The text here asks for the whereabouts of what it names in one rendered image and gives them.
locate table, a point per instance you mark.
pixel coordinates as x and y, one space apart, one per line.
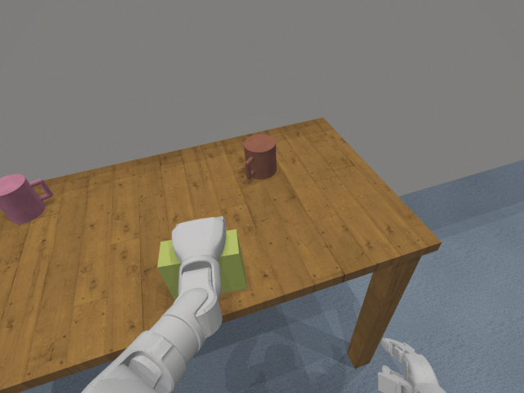
80 283

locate right robot hand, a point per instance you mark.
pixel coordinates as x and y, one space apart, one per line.
417 370

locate left robot hand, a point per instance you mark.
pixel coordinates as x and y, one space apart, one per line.
199 237

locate sponge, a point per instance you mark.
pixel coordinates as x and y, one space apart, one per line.
231 264

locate robot left forearm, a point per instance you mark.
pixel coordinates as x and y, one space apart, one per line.
160 356

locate left robot upper arm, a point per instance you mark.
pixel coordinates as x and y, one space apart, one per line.
123 380

